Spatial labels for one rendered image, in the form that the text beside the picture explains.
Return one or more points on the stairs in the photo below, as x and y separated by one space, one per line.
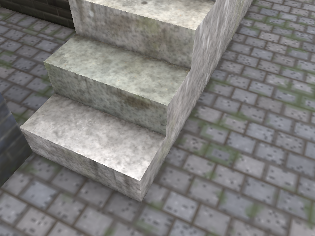
126 83

